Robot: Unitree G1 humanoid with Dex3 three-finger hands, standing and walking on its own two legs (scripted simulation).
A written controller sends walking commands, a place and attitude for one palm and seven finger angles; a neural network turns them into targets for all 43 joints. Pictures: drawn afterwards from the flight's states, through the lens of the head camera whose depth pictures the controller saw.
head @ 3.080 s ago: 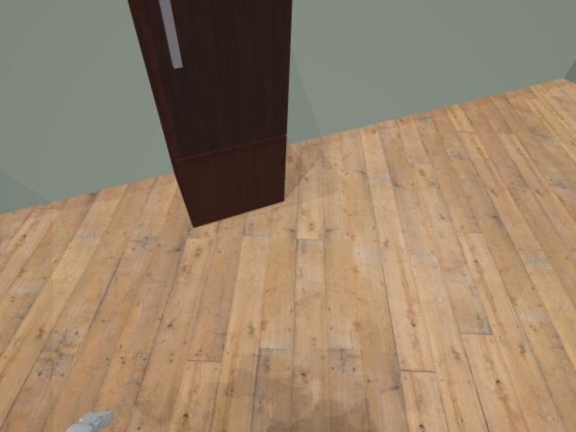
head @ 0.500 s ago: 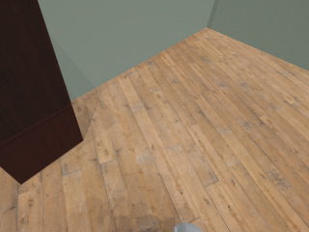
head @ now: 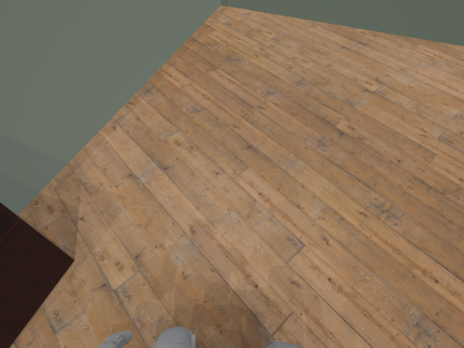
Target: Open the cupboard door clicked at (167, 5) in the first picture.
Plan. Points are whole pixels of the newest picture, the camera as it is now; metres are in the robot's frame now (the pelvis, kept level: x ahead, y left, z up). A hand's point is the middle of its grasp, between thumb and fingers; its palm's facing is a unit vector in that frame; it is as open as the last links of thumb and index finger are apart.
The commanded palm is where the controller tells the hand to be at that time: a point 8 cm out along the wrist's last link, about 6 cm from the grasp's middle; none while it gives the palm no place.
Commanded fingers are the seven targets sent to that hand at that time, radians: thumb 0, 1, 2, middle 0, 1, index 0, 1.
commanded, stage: turn to face it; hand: left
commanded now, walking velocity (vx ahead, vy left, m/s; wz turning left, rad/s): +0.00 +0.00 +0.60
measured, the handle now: out of the picture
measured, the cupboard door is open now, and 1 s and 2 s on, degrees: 0 0 0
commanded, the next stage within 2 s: take the last steps up to it in 1.92 s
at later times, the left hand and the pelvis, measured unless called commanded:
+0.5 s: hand out of the picture +0.05 +0.26 -0.16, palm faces +0.25 -0.94 -0.22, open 7.4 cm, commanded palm none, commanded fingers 0.00 0.90 0.90 -0.20 -0.30 -0.20 -0.30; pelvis +0.03 +0.05 +0.02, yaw +12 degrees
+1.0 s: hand out of the picture +0.02 +0.18 -0.13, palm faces +0.50 -0.82 -0.26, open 7.4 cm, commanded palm none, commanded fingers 0.00 0.90 0.90 -0.20 -0.30 -0.20 -0.30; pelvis +0.03 -0.03 +0.02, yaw +32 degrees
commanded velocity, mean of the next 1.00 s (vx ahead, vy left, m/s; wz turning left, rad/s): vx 0.00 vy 0.00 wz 0.60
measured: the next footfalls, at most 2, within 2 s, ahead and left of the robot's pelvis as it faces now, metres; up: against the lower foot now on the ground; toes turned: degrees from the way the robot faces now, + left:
left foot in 0.24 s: +0.07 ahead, +0.15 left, +0.00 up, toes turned +12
right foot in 0.74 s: +0.09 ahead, -0.11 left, +0.00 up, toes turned +20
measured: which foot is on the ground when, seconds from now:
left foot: up 0.00-0.22, down 0.24-0.74, up 0.76-1.00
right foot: down 0.00-0.26, up 0.28-0.72, down 0.74-1.00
